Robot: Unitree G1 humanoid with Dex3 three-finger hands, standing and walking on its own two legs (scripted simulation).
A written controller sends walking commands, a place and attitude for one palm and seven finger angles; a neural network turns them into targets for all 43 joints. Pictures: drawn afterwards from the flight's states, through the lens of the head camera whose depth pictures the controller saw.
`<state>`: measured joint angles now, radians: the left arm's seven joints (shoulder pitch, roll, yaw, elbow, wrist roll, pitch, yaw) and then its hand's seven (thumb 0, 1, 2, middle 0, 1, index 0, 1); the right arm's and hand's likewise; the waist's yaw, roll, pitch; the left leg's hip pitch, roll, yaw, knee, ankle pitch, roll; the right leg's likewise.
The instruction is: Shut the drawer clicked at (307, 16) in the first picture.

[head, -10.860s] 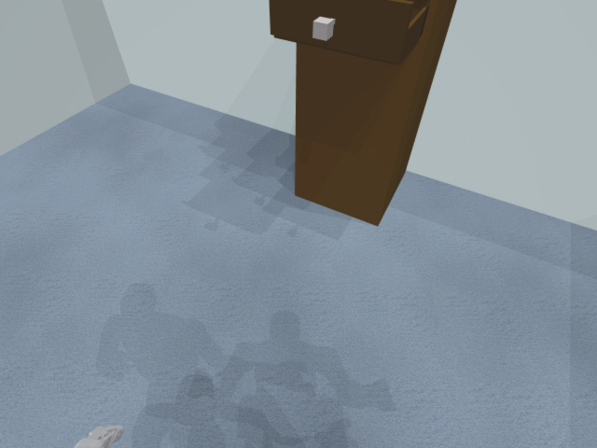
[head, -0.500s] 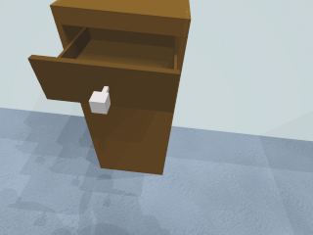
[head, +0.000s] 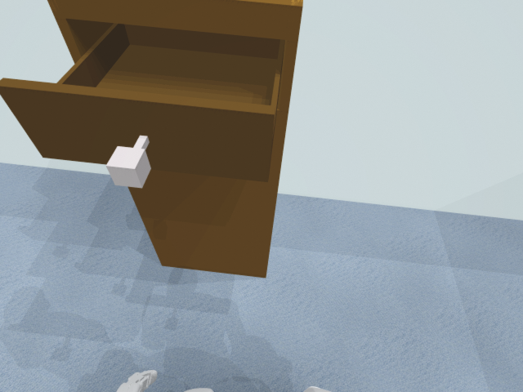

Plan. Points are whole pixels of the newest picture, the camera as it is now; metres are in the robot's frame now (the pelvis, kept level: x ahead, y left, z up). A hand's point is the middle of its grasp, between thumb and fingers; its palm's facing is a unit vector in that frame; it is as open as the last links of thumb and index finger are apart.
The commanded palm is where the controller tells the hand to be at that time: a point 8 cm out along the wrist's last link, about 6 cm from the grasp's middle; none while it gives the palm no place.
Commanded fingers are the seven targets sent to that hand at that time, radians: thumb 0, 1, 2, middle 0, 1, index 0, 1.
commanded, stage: come to a stop and stand still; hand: left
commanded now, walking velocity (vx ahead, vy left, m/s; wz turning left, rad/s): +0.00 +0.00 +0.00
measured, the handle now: (135, 157) +0.40 +0.21 +0.14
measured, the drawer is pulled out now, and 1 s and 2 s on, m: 0.21 0.21 0.21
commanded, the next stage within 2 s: look again from close up in 0.56 s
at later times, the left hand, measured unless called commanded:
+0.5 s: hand out of the picture -0.08 +0.16 -0.16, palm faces +0.03 -0.99 -0.17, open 7.4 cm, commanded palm none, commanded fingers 0.00 0.90 0.90 -0.20 -0.30 -0.20 -0.30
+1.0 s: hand out of the picture +0.01 +0.20 -0.16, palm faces -0.01 -0.97 -0.24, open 7.4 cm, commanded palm none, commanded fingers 0.00 0.90 0.90 -0.20 -0.30 -0.20 -0.30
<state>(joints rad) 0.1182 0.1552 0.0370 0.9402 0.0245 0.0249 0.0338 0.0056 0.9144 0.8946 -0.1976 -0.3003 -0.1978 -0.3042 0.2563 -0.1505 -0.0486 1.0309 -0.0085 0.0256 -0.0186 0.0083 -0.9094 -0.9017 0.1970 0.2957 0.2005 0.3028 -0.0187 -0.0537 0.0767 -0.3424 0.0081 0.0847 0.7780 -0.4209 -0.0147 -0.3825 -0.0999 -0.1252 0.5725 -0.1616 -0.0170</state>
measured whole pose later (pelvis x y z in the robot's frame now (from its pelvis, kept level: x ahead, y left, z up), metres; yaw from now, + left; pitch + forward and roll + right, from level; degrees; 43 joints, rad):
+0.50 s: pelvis -0.03 +0.00 +0.01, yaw -1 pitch -1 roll +1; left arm 0.39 0.11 -0.02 1.11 0.01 0.00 0.03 0.01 0.91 0.90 -0.19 -0.30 -0.19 -0.30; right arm 0.24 -0.17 -0.02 1.07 -0.01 0.01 -0.03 0.01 -0.94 -0.90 0.20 0.30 0.20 0.30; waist 0.01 0.01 0.03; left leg -0.25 0.00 0.10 0.43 -0.16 0.02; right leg -0.14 0.00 -0.05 0.47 -0.31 -0.03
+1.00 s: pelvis -0.02 +0.02 +0.01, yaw -1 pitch -1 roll +0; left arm 0.29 0.16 -0.01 1.04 0.01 -0.02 0.05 0.01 0.91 0.89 -0.20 -0.30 -0.20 -0.30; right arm 0.34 -0.12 0.02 1.09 -0.02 0.00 -0.02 0.01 -0.91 -0.90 0.20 0.30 0.20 0.30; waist -0.03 0.03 0.01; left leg -0.30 0.00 0.09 0.54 -0.23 0.04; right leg -0.17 0.00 -0.04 0.54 -0.36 -0.02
